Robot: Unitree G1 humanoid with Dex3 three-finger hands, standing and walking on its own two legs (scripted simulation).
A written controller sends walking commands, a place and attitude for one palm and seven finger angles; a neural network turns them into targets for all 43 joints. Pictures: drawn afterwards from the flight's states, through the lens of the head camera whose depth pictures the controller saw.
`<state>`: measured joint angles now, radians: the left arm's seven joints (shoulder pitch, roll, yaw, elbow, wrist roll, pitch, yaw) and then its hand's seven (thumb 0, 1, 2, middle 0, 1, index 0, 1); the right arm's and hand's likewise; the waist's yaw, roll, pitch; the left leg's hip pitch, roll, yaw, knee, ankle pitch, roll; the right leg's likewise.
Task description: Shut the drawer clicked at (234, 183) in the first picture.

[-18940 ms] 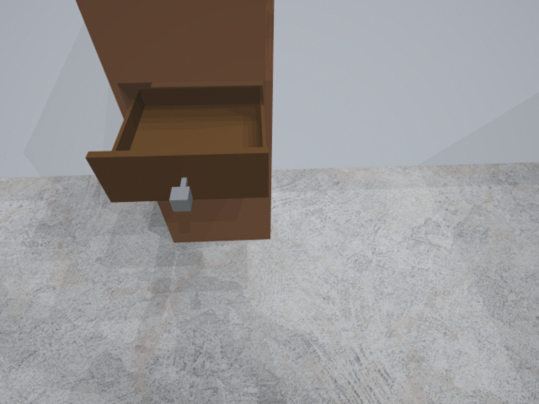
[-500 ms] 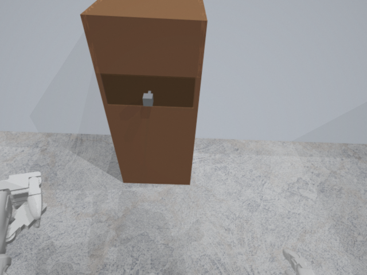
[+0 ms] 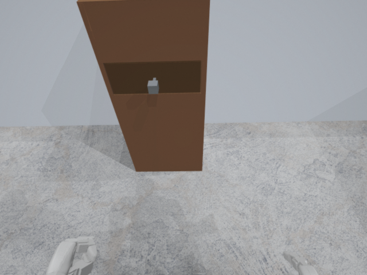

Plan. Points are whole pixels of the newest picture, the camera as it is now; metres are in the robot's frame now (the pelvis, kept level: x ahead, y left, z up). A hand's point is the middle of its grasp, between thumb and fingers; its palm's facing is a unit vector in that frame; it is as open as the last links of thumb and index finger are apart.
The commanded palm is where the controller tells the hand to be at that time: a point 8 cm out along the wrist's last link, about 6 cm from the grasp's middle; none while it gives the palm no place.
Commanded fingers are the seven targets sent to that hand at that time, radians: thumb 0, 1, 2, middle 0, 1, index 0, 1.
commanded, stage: let the arm hang, fingers relaxed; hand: left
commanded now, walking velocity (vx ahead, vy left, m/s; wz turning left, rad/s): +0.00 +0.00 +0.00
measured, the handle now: (153, 84) +0.82 +0.17 -0.05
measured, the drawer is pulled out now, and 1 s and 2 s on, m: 0.00 0.00 0.00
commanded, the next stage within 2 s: look to check the result in 0.92 s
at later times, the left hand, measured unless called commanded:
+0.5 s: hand out of the picture -0.08 +0.21 -0.15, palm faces +0.03 -0.97 -0.25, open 6.4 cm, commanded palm none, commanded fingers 0.00 0.90 0.90 -0.20 -0.30 -0.20 -0.30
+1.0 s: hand out of the picture -0.01 +0.14 -0.16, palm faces +0.02 -0.99 -0.16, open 7.4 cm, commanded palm none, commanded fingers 0.00 0.90 0.90 -0.20 -0.30 -0.20 -0.30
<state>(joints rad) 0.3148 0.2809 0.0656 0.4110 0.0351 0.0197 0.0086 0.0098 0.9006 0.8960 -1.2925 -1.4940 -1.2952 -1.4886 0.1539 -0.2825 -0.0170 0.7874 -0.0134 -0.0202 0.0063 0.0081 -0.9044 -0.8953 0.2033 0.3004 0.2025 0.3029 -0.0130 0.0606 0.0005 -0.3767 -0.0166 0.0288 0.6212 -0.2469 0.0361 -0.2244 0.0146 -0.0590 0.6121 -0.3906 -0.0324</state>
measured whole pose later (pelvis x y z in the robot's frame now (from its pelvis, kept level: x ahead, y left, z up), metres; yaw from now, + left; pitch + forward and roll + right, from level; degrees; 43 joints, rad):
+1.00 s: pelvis +0.00 -0.01 +0.02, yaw +0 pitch -2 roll +0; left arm 0.30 0.11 -0.01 1.15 0.00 -0.02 0.04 0.01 0.91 0.90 -0.20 -0.30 -0.20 -0.30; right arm 0.32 -0.12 -0.01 1.16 -0.02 0.01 -0.04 0.00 -0.91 -0.90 0.20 0.30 0.20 0.30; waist -0.02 0.01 0.04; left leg -0.23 -0.01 0.03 0.41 -0.15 0.02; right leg -0.09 0.03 -0.05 0.41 -0.29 -0.04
